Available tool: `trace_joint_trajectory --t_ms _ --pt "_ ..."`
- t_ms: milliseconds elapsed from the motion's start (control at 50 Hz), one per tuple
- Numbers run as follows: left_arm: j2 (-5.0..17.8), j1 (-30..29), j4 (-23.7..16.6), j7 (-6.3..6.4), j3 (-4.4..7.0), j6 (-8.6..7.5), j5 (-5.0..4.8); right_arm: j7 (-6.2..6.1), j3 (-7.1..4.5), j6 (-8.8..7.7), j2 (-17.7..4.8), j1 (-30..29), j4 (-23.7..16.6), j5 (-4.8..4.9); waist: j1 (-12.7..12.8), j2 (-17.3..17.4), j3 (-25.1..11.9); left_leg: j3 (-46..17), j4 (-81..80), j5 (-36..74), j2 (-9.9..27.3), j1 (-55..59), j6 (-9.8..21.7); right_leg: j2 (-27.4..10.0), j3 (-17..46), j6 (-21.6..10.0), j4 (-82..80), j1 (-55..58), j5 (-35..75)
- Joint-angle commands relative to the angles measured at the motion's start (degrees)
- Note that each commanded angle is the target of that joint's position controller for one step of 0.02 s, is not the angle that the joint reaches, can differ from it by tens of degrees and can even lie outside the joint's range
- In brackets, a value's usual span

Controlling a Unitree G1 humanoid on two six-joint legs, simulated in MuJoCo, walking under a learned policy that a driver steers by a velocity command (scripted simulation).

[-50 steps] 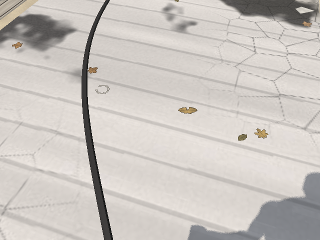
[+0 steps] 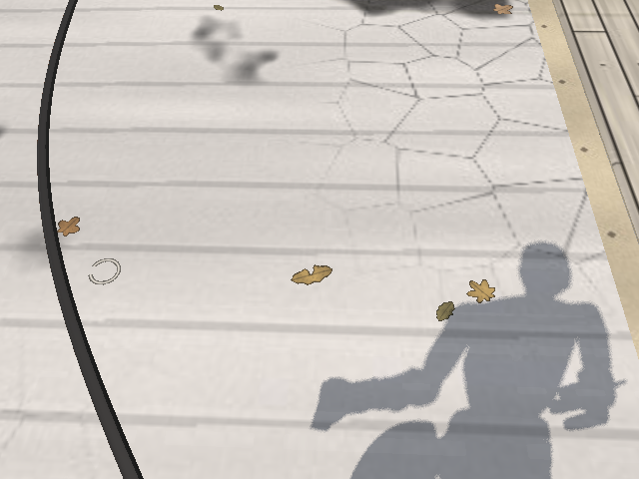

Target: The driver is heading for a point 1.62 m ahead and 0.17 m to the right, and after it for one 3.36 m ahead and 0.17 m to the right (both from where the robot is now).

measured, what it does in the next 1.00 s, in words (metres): steps on the spot: right foot, then left foot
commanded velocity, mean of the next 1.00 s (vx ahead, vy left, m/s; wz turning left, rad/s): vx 0.01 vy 0.00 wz -0.25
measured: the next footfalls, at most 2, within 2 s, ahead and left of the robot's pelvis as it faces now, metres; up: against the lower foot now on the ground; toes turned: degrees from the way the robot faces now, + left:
right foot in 0.10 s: +0.07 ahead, -0.13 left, +0.00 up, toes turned -8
left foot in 0.52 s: +0.12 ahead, +0.10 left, +0.00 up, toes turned -13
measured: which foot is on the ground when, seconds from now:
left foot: down 0.00-0.10, up 0.12-0.50, down 0.52-1.00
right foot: up 0.00-0.08, down 0.10-1.00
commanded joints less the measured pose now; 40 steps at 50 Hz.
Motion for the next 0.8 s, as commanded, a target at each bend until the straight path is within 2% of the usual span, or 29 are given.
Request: trace_joint_trajectory --t_ms 20,60,80,100,120,140,160,180,200,220,260,300,340,400,440,480,500,520,540,560,580,600,620,660,800 --pt "4.58 0.53 -4.42 -1.06 1.12 0.01 -0.07 0.0 -2.58 0.33 -10.88 -2.9 -3.73 0.79 0.77 5.87 -6.32 -10.61 -7.43 3.95 18.02 4.75 10.19 0.11 -1.24 -1.3 -4.79 5.57 -1.44" --pt "4.57 1.94 -4.46 -1.56 1.4 0.02 0.02 0.16 -2.76 1.04 -11.15 -3.23 -3.45 1.78 2.38 5.79 -6.78 -8.61 -2.63 4.57 17.11 5.54 7.51 1.92 -3.43 -3.15 -13.88 10.33 2.49" --pt "5.65 3.31 -4.11 -1.35 1.91 -0.02 0.3 0.3 -2.61 1.35 -10.05 -1.22 -2.56 2.08 2.7 4.65 -7.04 -6.82 1.51 2.81 15.31 4.07 4.71 3.25 -3.09 -4.7 -18.9 14.54 6.8" --pt "9.52 6.01 -3.73 -0.6 3.18 -0.13 0.35 0.65 -2.09 1.53 -7.59 1.59 -1.67 1.35 2.59 -2.61 -7.44 -2.59 11.76 -2.48 10.9 -1.15 0.03 -0.11 3.97 -7.55 -25.02 21.21 19.68" --pt "16.43 7.1 -4.81 0.68 4.49 -0.15 0.37 1.22 -1.05 1.28 -4.2 0.2 -4.32 -1.48 0.55 -20.32 -7.13 1.28 30.33 -27.1 1.78 -19.53 -6.08 -14.04 24.16 -15.9 -25.15 30.2 41.43" --pt "15.43 7.31 -5.98 0.14 3.89 -1.61 2.23 0.86 -1.64 0.95 -6.16 -5.06 -5.93 -1.03 4.27 -14.42 -10.32 -10.23 41.36 -31.95 -1.74 -24.36 -6.73 -17.47 30.1 -23.46 -27.17 27.33 37.8" --pt "13.71 5.67 -6.09 -0.29 3.43 -2.95 2.37 0.69 -2.2 1.08 -7.75 -6.57 -6.08 0.5 3.73 -8.36 -9.86 -13.78 45.0 -27.57 -0.8 -25.67 -5.81 -14.45 24.92 -21.73 -27.9 26.87 34.89" --pt "12.68 2.55 -6.33 -0.06 3.28 -3.75 1.37 0.33 -2.37 1.21 -7.58 -5.28 -5.46 1.11 1.78 -6.11 -8.94 -15.05 44.37 -22.07 0.02 -26.48 -5.08 -11.57 21.05 -18.3 -27.54 26.24 31.57" --pt "10.66 0.12 -6.94 0.24 2.69 -3.86 0.36 -0.21 -2.62 1.31 -8.02 -4.43 -4.47 0.6 0.99 -4.41 -8.9 -15.9 43.17 -18.73 0.68 -26.41 -5.01 -10.12 19.43 -15.96 -27.41 25.63 29.44" --pt "9.82 -1.52 -7.33 0.62 2.23 -3.7 0.01 -0.48 -2.83 1.33 -8.29 -3.86 -4.31 0.12 0.05 -4.97 -8.78 -15.99 43.01 -15.89 0.35 -24.37 -5.27 -9.05 18.06 -15.31 -27.46 23.44 30.38" --pt "8.41 -1.78 -7.8 1.09 1.5 -3.63 0.67 -0.28 -2.73 1.2 -7.46 -1.86 -3.55 0.49 -0.64 -5.43 -10.62 -15.57 41.85 -12.1 -0.56 -21.14 -5.79 -7.88 15.95 -15.37 -27.49 22.97 32.03" --pt "8.04 -1.11 -7.48 1.29 1.28 -3.67 0.72 -0.14 -2.21 1.23 -6.16 -2.33 -3.41 0.86 0.09 -5.52 -10.34 -15.45 35.16 -10.41 -0.53 -19.58 -6.29 -7.22 15.09 -15.12 -27.49 23.56 30.23" --pt "8.31 -0.83 -6.97 1.42 1.22 -3.46 0.82 0.14 -1.61 1.33 -5.13 -3.34 -3.49 0.8 1.01 -6.5 -9.74 -15.41 28.86 -9.97 -0.35 -16.24 -6.68 -6.84 14.95 -15.07 -27.56 22.61 26.62" --pt "8.79 -1.44 -6.36 1.0 1.08 -3.11 1.32 0.67 -1.44 1.38 -5.92 -3.34 -3.3 1.02 1.92 -7.67 -8.15 -14.61 22.51 -11.02 -0.49 -10.16 -6.49 -6.8 15.78 -15.54 -27.63 18.79 22.24" --pt "8.29 -1.67 -5.7 0.58 0.7 -2.95 1.3 0.95 -1.46 1.21 -6.42 -2.95 -3.16 1.16 2.17 -7.84 -7.12 -14.13 18.66 -11.84 -0.74 -7.31 -5.94 -6.86 17.04 -15.46 -26.81 17.69 21.42" --pt "7.04 -2.99 -5.14 0.43 -0.01 -2.82 0.77 1.37 -1.24 0.75 -5.69 -1.08 -2.44 1.03 0.5 -6.95 -6.56 -13.12 9.35 -7.11 -1.23 -2.41 -4.72 -5.68 17.14 -13.93 -24.5 16.78 21.19" --pt "6.15 -2.63 -4.53 0.43 -0.44 -2.82 0.42 1.65 -1.02 0.41 -5.34 0.28 -1.9 0.57 -0.71 -5.74 -6.31 -13.03 1.05 1.13 -1.18 2.22 -3.7 -4.23 16.53 -11.8 -23.46 15.35 19.3" --pt "4.66 -0.76 -3.97 0.47 -1.03 -3.17 0.98 1.62 -1.14 0.12 -7.05 1.4 -1.71 -0.34 -0.14 -3.16 -7.57 -17.17 -0.94 8.77 2.49 7.84 -2.31 -1.72 15.55 -8.72 -21.72 13.2 14.44" --pt "3.6 2.26 -3.99 0.26 -1.27 -3.61 2.16 1.31 -2.01 0.09 -12.08 1.67 -2.0 -0.89 3.18 6.51 -8.78 -24.31 0.42 20.52 10.3 10.82 1.32 4.15 10.47 -5.46 -15.54 10.3 4.76" --pt "2.86 2.02 -4.11 0.33 -1.34 -3.69 2.07 1.44 -1.18 0.18 -9.57 -1.35 -1.36 -0.65 4.54 12.28 -8.24 -27.36 -0.69 14.97 13.03 4.52 7.19 5.99 7.24 -3.01 -17.11 12.35 -1.75" --pt "4.74 0.2 -3.57 0.45 -1.07 -3.59 2.19 1.7 -0.32 -0.04 -6.32 -4.29 -2.28 -0.43 3.88 10.5 -6.98 -26.13 -1.74 7.44 10.83 1.58 6.7 4.72 7.0 -2.15 -18.58 15.74 0.94" --pt "5.38 -1.86 -3.55 0.57 -0.77 -3.32 1.99 1.8 -0.22 -0.3 -6.03 -4.21 -1.95 -0.44 2.69 9.62 -6.55 -23.79 -1.47 2.84 8.02 1.31 4.16 4.88 6.93 -2.28 -19.08 16.63 4.76" --pt "5.52 -2.37 -3.13 0.74 -0.64 -2.81 1.76 1.89 -0.21 -0.66 -6.78 -3.72 -1.78 -0.29 1.98 8.34 -6.1 -21.73 -1.08 1.14 6.15 1.05 2.36 4.74 7.45 -2.65 -19.2 17.21 7.61" --pt "5.25 -2.14 -2.69 0.67 -0.64 -2.35 1.63 1.73 -0.06 -1.34 -7.17 -2.33 -0.71 0.02 1.49 5.95 -5.43 -19.74 -0.24 -0.34 4.44 0.99 0.57 4.08 8.49 -3.31 -20.56 18.16 11.25" --pt "4.08 -0.81 0.98 0.64 -0.6 -3.13 1.34 1.07 0.72 -0.59 -6.0 -1.13 1.52 0.28 0.17 0.79 -4.55 -17.23 1.82 0.25 2.23 3.49 0.24 3.88 8.83 -3.05 -22.13 17.5 14.33"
